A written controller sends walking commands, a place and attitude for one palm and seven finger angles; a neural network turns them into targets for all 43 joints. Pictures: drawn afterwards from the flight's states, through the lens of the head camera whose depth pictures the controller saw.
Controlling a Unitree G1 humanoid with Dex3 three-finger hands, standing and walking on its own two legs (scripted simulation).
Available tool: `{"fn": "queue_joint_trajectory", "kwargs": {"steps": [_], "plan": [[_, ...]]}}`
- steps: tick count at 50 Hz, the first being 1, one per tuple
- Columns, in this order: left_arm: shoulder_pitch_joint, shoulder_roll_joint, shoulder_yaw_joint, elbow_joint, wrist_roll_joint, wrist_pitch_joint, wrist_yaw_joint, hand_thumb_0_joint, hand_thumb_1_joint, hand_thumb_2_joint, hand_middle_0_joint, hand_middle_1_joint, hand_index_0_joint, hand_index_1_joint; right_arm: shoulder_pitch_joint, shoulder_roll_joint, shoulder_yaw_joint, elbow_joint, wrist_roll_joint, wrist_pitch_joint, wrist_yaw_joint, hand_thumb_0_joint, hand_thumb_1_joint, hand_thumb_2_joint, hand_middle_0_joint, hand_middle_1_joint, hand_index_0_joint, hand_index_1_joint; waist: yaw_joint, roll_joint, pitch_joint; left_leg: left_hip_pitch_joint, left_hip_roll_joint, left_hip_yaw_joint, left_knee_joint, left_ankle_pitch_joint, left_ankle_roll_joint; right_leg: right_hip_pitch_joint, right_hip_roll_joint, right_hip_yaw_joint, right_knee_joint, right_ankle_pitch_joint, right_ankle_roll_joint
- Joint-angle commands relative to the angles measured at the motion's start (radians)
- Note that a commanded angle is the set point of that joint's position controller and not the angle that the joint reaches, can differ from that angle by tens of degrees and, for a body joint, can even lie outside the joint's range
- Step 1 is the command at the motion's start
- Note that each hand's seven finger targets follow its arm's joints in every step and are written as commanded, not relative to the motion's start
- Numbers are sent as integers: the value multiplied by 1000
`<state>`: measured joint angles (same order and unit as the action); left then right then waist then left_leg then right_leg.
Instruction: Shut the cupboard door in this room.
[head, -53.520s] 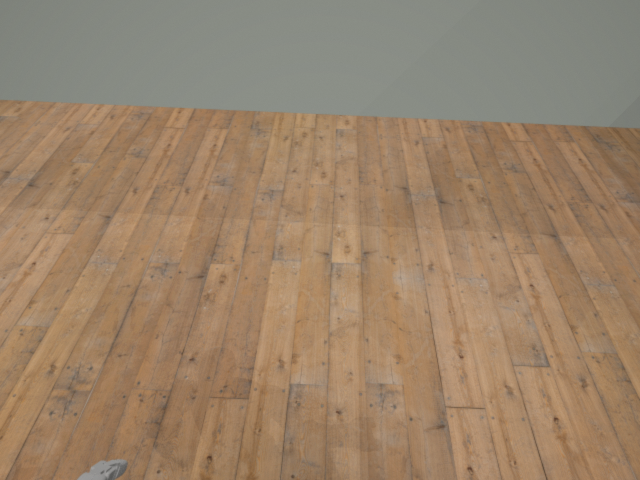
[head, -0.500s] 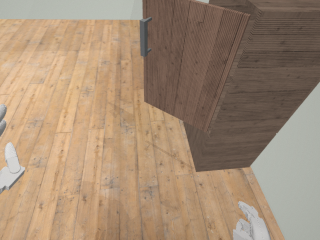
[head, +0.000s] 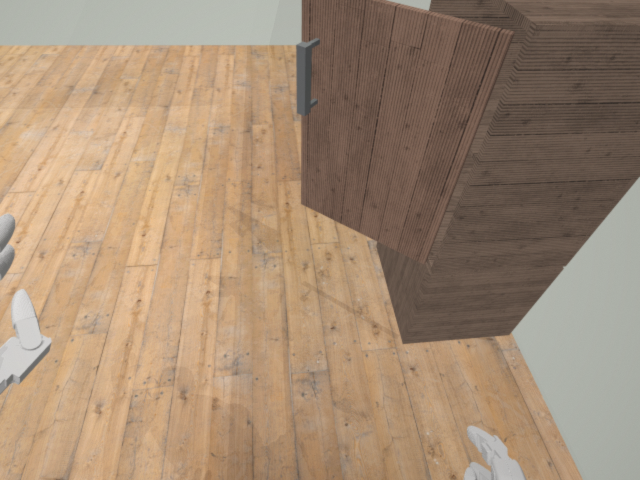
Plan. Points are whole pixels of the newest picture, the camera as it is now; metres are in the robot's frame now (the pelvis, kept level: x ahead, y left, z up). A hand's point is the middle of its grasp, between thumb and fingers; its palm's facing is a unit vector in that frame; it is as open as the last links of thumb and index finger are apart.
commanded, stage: stop stepping back and stand still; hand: left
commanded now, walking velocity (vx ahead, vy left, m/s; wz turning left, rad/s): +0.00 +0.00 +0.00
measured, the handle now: (309, 77) +0.89 +0.08 +0.08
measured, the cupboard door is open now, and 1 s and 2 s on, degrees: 50 50 50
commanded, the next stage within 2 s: let the arm hang, fingers relaxed in 0.04 s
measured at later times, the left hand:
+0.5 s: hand out of the picture +0.00 +0.18 -0.18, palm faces +0.03 -0.98 -0.18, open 6.9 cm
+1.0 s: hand out of the picture -0.02 +0.15 -0.17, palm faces +0.03 -0.99 -0.17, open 7.4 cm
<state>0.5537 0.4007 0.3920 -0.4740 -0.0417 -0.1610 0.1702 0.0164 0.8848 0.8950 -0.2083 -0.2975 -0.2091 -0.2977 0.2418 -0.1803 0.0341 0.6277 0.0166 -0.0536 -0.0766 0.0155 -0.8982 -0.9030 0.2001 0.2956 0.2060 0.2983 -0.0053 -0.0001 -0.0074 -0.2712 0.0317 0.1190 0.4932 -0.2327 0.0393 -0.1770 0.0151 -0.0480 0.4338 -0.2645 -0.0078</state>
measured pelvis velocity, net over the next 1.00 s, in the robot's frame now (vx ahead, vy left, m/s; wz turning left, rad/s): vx -0.01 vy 0.00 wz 0.00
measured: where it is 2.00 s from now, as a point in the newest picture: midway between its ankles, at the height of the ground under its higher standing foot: outside the picture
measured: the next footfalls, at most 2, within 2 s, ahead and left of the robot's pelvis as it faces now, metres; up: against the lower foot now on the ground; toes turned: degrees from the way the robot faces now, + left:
none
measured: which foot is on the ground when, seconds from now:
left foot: down 0.00-1.00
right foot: down 0.00-1.00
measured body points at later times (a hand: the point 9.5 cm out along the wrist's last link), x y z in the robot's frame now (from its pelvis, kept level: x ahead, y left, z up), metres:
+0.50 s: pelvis -0.02 +0.00 +0.00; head +0.00 +0.02 +0.45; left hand +0.00 +0.23 -0.16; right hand +0.02 -0.25 -0.14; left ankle +0.02 +0.09 -0.74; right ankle -0.02 -0.11 -0.74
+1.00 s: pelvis -0.01 +0.00 +0.00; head -0.02 -0.01 +0.45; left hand -0.02 +0.20 -0.16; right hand -0.03 -0.20 -0.16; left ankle +0.02 +0.09 -0.74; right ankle -0.02 -0.11 -0.74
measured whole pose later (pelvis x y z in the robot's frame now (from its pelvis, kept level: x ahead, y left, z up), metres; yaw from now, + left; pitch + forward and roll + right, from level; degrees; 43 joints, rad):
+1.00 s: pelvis -0.01 +0.00 +0.00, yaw +0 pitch -2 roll +0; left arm 0.31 0.10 0.00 1.14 0.02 -0.01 0.04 0.00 0.91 0.90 -0.20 -0.29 -0.20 -0.29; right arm 0.31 -0.11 0.00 1.13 -0.01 0.01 -0.03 0.01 -0.91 -0.90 0.20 0.30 0.20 0.30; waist -0.02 0.01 0.01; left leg -0.20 0.01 0.13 0.41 -0.18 0.04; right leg -0.14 0.00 -0.04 0.42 -0.25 -0.01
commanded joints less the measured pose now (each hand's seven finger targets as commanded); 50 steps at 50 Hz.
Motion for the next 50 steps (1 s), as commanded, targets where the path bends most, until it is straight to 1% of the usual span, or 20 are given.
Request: {"fn": "queue_joint_trajectory", "kwargs": {"steps": [1,3,4,5,6,7,8,9,11,13,14,16,19,23,27,29,36,43,45,50], "plan": [[-44,170,119,-183,-5,-60,17,0,900,900,-200,-300,-200,-300,-106,-131,-52,-160,-3,-52,-9,0,-900,-900,200,300,200,300,0,76,-65,-12,97,-129,-141,-4,-18,21,-59,82,-58,139,3],[-42,170,121,-179,-5,-61,18,0,900,900,-200,-300,-200,-300,-104,-133,-52,-161,-4,-52,-9,0,-900,-900,200,300,200,300,1,75,-69,-14,99,-136,-152,-23,-16,24,-54,78,-59,129,4],[-40,193,143,-186,-3,-62,20,0,900,900,-200,-300,-200,-300,-109,-136,-55,-161,-4,-54,-10,0,-900,-900,200,300,200,300,4,71,-82,-11,97,-135,-146,-11,-16,35,-59,78,-58,141,4],[-43,168,117,-190,-3,-64,17,0,900,900,-200,-300,-200,-300,-105,-130,-52,-160,-3,-54,-9,0,-900,-900,200,300,200,300,-1,71,-78,-12,94,-138,-146,4,-17,35,-57,75,-54,147,3],[-40,172,123,-188,-3,-64,17,0,900,900,-200,-300,-200,-300,-106,-132,-53,-161,-3,-55,-9,0,-900,-900,200,300,200,300,1,72,-82,-5,96,-135,-147,11,-17,33,-55,72,-50,150,5],[-102,5,-303,560,54,74,-122,0,900,900,-200,-300,-200,-300,-183,-320,-95,28,6,-125,86,0,-900,-900,200,300,200,300,-23,71,18,-47,103,-133,23,283,-14,-98,-126,3,64,265,-10],[-129,-9,-283,592,48,156,-144,0,900,900,-200,-300,-200,-300,-99,-284,-105,40,-1,-66,88,0,-900,-900,200,300,200,300,-20,85,-60,29,109,-113,5,283,-24,-123,-120,68,30,174,-20],[-159,-36,-296,624,54,164,-152,0,900,900,-200,-300,-200,-300,-56,-262,-101,51,-16,-49,87,0,-900,-900,200,300,200,300,-16,45,-80,34,122,-132,3,286,-6,-134,-95,44,58,105,-24],[-211,-25,-312,722,57,166,-161,0,900,900,-200,-300,-200,-300,-78,-265,-80,45,-21,-11,82,0,-900,-900,200,300,200,300,-4,-28,-46,-37,137,-186,-61,175,26,-107,-74,33,84,-5,-19],[-244,-19,-327,847,60,168,-161,0,900,900,-200,-300,-200,-300,-96,-260,-68,63,-30,12,79,0,-900,-900,200,300,200,300,4,-117,-26,-38,118,-192,-78,101,27,-89,-86,56,48,-5,-26],[-258,-17,-335,914,61,170,-158,0,900,900,-200,-300,-200,-300,-87,-243,-64,75,-32,25,79,0,-900,-900,200,300,200,300,2,-134,-19,-27,104,-186,-77,95,20,-88,-95,75,29,1,-31],[-277,-41,-356,1044,60,180,-151,0,900,900,-200,-300,-200,-300,-72,-204,-51,118,-40,51,79,0,-900,-900,200,300,200,300,-6,-122,11,-6,81,-171,-94,9,8,-117,-108,100,-8,-50,-33],[-276,-37,-364,1207,64,177,-148,0,900,900,-200,-300,-200,-300,-50,-196,-49,187,-44,64,76,0,-900,-900,200,300,200,300,-6,-11,22,2,70,-173,-132,-69,3,-105,-101,116,-38,-72,-35],[-225,-97,-351,1361,62,165,-145,0,900,900,-200,-300,-200,-300,-14,-139,-57,274,-45,63,63,0,-900,-900,200,300,200,300,-2,148,-11,19,71,-164,-160,-106,2,-52,-99,102,-69,-19,-45],[-210,-100,-364,1465,56,153,-144,0,900,900,-200,-300,-200,-300,35,-128,-61,345,-34,57,51,0,-900,-900,200,300,200,300,-4,120,-18,67,84,-162,-149,6,3,-25,-104,103,-96,62,-48],[-203,-100,-366,1504,55,148,-142,0,900,900,-200,-300,-200,-300,58,-130,-64,372,-28,55,47,0,-900,-900,200,300,200,300,-5,63,-10,90,91,-160,-142,60,5,-23,-105,100,-105,88,-46],[-168,-152,-379,1595,53,152,-134,0,900,900,-200,-300,-200,-300,118,-80,-56,451,-28,62,40,0,-900,-900,200,300,200,300,-11,-22,83,82,88,-146,-178,-20,4,-67,-106,100,-136,3,-41],[-148,-184,-381,1610,55,155,-127,0,900,900,-200,-300,-200,-300,140,-45,-53,478,-30,62,40,0,-900,-900,200,300,200,300,-6,-34,115,68,84,-138,-193,-29,5,-86,-101,96,-123,6,-34],[-141,-187,-379,1609,56,152,-125,0,900,900,-200,-300,-200,-300,143,-36,-53,481,-29,59,41,0,-900,-900,200,300,200,300,-6,-32,98,72,82,-130,-184,-1,4,-73,-104,97,-123,28,-34],[-141,-198,-379,1605,56,149,-123,0,900,900,-200,-300,-200,-300,146,-18,-51,489,-29,56,39,0,-900,-900,200,300,200,300,-5,-2,113,74,78,-127,-179,33,2,-74,-105,98,-122,58,-34]]}}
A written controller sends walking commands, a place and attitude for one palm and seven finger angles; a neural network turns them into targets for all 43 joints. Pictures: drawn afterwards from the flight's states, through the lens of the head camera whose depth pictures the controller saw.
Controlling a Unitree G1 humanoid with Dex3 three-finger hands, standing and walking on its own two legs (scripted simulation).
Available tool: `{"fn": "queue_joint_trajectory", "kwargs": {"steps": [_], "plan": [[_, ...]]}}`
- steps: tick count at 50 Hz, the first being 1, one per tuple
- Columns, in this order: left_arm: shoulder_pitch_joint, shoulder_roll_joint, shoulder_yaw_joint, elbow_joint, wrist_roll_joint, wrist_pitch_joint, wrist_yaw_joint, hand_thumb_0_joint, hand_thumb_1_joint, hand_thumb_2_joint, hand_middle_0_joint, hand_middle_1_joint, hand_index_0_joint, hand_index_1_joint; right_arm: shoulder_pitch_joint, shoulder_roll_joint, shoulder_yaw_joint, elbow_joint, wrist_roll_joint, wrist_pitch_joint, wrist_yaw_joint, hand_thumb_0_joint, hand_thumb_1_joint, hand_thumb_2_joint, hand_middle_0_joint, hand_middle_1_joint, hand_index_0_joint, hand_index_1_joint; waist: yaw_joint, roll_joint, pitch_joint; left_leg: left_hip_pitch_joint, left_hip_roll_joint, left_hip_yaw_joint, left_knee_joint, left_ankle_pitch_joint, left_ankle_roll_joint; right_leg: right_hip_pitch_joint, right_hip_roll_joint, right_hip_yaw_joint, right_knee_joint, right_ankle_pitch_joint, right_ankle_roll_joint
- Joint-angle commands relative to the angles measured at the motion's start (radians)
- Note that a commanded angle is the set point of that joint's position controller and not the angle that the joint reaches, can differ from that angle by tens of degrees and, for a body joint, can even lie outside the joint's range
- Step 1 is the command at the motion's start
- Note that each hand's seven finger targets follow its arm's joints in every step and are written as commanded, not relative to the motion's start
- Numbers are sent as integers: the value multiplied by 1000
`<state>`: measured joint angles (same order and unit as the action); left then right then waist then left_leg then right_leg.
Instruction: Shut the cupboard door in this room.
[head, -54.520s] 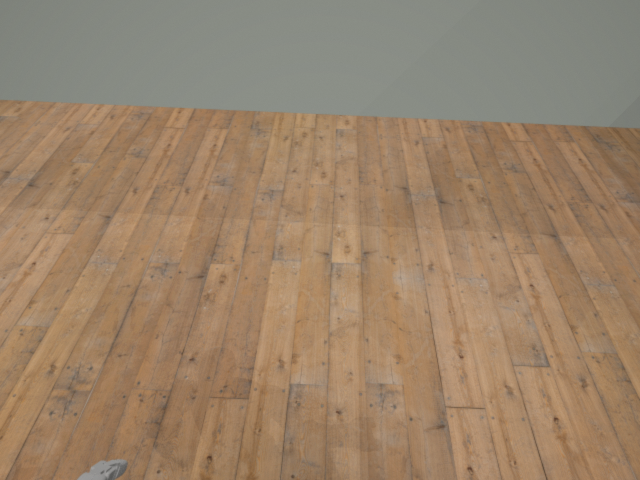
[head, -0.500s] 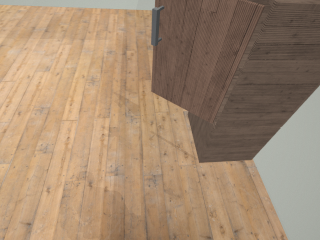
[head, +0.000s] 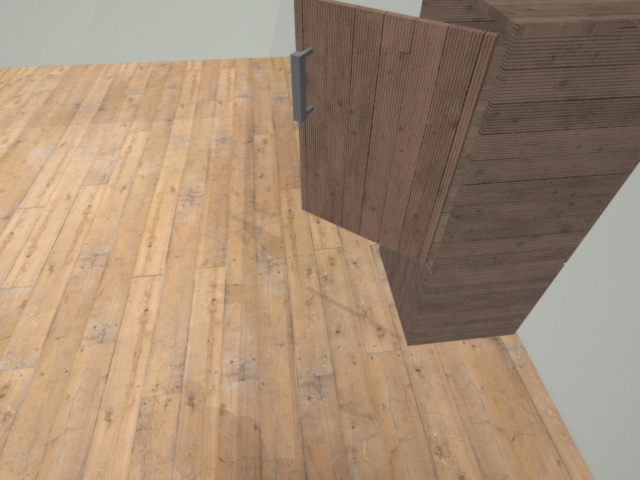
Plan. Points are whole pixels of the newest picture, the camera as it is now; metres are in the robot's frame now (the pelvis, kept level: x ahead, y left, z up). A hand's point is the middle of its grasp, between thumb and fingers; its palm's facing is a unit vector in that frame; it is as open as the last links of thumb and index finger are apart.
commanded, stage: let the arm hang, fingers relaxed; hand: left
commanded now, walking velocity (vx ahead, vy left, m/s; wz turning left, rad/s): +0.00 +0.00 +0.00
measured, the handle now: (304, 85) +0.90 +0.08 +0.08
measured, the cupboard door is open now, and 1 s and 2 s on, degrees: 50 50 50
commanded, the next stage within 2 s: look to check the result in 0.24 s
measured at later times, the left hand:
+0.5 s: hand out of the picture -0.02 +0.16 -0.18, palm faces +0.03 -0.98 -0.18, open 7.4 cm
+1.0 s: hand out of the picture +0.03 +0.19 -0.17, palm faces +0.01 -0.97 -0.23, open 7.4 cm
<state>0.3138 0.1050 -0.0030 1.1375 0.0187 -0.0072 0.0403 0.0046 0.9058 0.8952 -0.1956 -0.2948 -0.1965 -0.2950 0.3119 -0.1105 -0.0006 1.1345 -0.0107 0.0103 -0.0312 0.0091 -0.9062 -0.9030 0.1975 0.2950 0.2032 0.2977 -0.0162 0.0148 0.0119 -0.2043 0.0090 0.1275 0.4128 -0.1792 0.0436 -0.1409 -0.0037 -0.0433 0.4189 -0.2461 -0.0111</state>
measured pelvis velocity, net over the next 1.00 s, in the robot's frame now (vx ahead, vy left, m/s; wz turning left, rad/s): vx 0.01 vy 0.00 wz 0.02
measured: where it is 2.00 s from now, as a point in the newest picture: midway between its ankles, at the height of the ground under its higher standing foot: outside the picture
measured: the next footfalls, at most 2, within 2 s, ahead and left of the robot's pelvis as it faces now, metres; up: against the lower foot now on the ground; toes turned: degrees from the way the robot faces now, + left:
right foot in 1.74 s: +0.08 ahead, -0.13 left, +0.00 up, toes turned +27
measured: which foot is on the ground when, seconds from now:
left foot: down 0.00-1.00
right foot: down 0.00-1.00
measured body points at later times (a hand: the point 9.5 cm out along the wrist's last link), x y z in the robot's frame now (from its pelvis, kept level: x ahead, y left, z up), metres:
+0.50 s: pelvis +0.01 +0.00 +0.00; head +0.01 +0.00 +0.45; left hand -0.02 +0.22 -0.16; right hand -0.02 -0.22 -0.16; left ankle +0.03 +0.09 -0.74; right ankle -0.01 -0.11 -0.74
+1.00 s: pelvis +0.01 +0.00 +0.00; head +0.02 +0.00 +0.45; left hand +0.03 +0.24 -0.15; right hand +0.02 -0.25 -0.15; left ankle +0.03 +0.09 -0.74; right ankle -0.01 -0.11 -0.74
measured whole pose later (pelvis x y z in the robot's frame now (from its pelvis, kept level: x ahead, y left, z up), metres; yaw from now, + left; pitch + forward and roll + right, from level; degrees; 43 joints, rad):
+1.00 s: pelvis +0.01 +0.00 +0.00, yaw +1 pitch -2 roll +0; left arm 0.23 0.19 0.01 1.13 0.02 -0.01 0.03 0.00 0.90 0.90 -0.20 -0.30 -0.20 -0.30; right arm 0.24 -0.20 -0.01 1.12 -0.01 0.00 -0.03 0.01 -0.90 -0.90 0.20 0.29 0.20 0.30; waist -0.02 0.00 0.05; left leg -0.18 0.00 0.11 0.38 -0.17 0.04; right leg -0.10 -0.01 -0.06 0.37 -0.24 -0.01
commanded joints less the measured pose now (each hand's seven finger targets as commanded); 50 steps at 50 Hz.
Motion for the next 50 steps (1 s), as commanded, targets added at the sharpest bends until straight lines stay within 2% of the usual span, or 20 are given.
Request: {"fn": "queue_joint_trajectory", "kwargs": {"steps": [1,3,8,11,19,23,35,38,42,46,49,50], "plan": [[98,95,17,-8,-5,-5,7,0,900,900,-200,-300,-200,-300,78,-85,-17,-16,-3,-6,-7,0,-900,-900,200,300,200,300,5,-17,103,4,99,-133,-100,-35,-5,-114,-85,93,-111,28,-30],[98,94,17,-6,-6,-3,6,0,900,900,-200,-300,-200,-300,80,-85,-17,-15,-3,-4,-6,0,-900,-900,200,300,200,300,5,-6,125,-9,97,-133,-107,-57,-6,-124,-84,95,-115,12,-31],[99,98,19,-9,-6,-6,5,0,900,900,-200,-300,-200,-300,84,-90,-18,-18,-2,-8,-9,0,-900,-900,200,300,200,300,3,11,97,11,100,-135,-104,-34,-5,-105,-83,95,-113,38,-31],[98,100,20,-7,-6,-9,5,0,900,900,-200,-300,-200,-300,82,-97,-19,-21,-2,-12,-10,0,-900,-900,200,300,200,300,4,-5,74,29,104,-137,-98,4,-2,-89,-84,94,-110,67,-31],[91,120,23,-3,-5,-11,4,0,900,900,-200,-300,-200,-300,67,-125,-24,-23,1,-13,-12,0,-900,-900,200,300,200,300,4,-19,74,47,110,-140,-100,20,1,-84,-84,94,-118,68,-33],[79,127,24,-3,-5,-9,1,0,900,900,-200,-300,-200,-300,57,-134,-25,-23,-1,-13,-11,0,-900,-900,200,300,200,300,3,-14,92,39,108,-142,-110,-14,0,-88,-88,95,-127,46,-33],[31,173,30,-16,-4,-15,-3,0,900,900,-200,-300,-200,-300,4,-177,-31,-34,0,-18,-8,0,-900,-900,200,300,200,300,4,-14,65,66,114,-145,-106,51,0,-58,-97,95,-136,91,-33],[13,183,29,-18,-4,-11,-6,0,900,900,-200,-300,-200,-300,-8,-189,-31,-35,-2,-14,-6,0,-900,-900,200,300,200,300,3,-8,93,52,111,-152,-126,-6,-4,-74,-94,98,-141,52,-32],[-12,200,33,-22,-3,-11,-9,0,900,900,-200,-300,-200,-300,-29,-208,-34,-41,-2,-16,-5,0,-900,-900,200,300,200,300,3,-6,85,53,116,-157,-136,-11,-5,-63,-95,95,-142,52,-31],[-29,218,36,-27,-4,-15,-11,0,900,900,-200,-300,-200,-300,-48,-227,-35,-46,-2,-22,-5,0,-900,-900,200,300,200,300,5,-6,43,77,119,-158,-127,50,-2,-37,-100,95,-141,88,-32],[-8,169,34,-30,-5,1,-4,0,900,900,-200,-300,-200,-300,-27,-167,-23,-51,-2,-9,0,0,-900,-900,200,300,200,300,9,-9,49,26,110,-169,-86,103,-9,-24,-111,55,-90,99,-16],[-5,178,38,-34,-5,6,-3,0,900,900,-200,-300,-200,-300,-28,-168,-24,-54,-4,-3,1,0,-900,-900,200,300,200,300,11,-8,55,2,107,-175,-70,99,-9,-26,-118,46,-72,85,-16]]}}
